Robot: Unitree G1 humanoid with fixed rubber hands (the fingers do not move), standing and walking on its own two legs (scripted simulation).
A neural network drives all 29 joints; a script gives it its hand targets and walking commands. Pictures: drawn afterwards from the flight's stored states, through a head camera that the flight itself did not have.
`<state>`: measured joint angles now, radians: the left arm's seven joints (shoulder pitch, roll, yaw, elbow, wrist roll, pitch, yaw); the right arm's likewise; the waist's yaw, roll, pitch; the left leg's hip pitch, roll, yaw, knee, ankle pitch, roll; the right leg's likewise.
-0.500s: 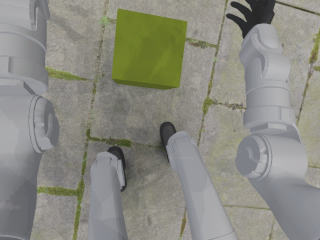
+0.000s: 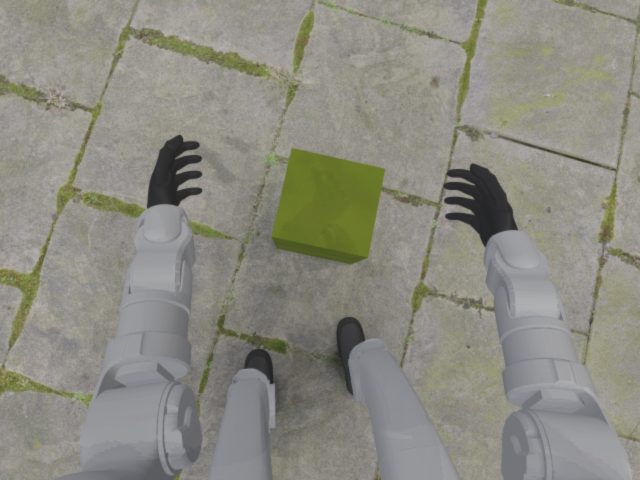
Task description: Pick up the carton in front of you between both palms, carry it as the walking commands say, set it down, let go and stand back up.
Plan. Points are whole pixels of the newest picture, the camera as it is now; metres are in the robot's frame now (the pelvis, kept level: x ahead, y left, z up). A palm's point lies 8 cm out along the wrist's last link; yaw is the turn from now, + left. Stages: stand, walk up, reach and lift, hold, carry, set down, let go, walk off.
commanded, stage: let go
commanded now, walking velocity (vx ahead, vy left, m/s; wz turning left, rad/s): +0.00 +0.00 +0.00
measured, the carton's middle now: (325, 213) +0.49 -0.10 -0.58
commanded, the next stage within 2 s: stand in 1.14 s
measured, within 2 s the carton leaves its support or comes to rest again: neither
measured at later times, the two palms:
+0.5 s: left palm (89, 320) +0.32 +0.19 -0.02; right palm (567, 359) +0.21 -0.24 +0.00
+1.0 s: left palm (28, 412) +0.25 +0.24 +0.01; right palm (564, 345) +0.23 -0.23 +0.01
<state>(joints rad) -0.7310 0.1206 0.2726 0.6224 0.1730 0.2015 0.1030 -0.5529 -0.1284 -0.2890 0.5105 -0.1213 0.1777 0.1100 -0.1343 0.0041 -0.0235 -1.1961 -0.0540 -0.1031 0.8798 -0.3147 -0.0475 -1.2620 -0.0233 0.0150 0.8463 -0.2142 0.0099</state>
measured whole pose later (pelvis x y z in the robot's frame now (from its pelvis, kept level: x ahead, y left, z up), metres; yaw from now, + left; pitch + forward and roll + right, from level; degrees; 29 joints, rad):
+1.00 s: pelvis +0.08 +0.02 +0.07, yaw -4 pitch -1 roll -1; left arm 0.23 0.21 0.02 0.48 -0.02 0.06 -0.03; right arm 0.22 -0.23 -0.03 0.40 -0.02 0.16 0.02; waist 0.00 0.02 0.03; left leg -0.10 -0.01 -0.05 0.45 -0.33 0.00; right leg -0.19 0.01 0.06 0.45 -0.24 0.03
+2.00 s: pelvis +0.08 -0.01 +0.07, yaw -3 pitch -1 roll +0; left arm 0.13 0.33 0.04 0.89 0.03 0.01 0.01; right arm 0.19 -0.37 -0.01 0.82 -0.03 0.00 -0.03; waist 0.01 0.04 0.03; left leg -0.09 0.02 -0.07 0.44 -0.33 -0.04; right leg -0.20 0.02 0.03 0.49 -0.26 -0.01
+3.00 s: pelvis +0.06 +0.00 +0.08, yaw -5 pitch -2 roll +0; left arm 0.09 0.38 0.01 1.04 0.01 0.00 0.01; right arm 0.16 -0.40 -0.01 0.99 -0.02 -0.01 -0.01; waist 0.00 0.02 0.04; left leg -0.08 0.02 -0.04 0.38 -0.27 -0.03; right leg -0.20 0.01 0.06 0.43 -0.19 0.00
